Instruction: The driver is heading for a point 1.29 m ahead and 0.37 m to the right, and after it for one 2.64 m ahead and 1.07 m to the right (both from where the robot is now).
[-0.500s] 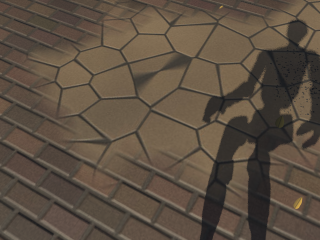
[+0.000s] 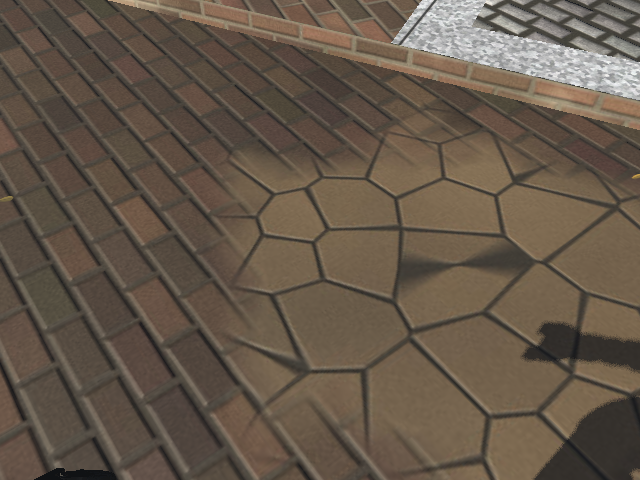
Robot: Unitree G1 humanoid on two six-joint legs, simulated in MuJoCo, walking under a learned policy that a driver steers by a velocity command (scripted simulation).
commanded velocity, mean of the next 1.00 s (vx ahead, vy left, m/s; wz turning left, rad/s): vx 0.01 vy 0.00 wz -0.12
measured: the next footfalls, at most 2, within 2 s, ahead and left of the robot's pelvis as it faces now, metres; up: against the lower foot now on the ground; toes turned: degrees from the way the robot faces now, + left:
right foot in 0.06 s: +0.10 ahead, -0.14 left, -0.11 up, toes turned +9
left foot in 0.62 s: -0.04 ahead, +0.03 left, +0.00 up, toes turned +5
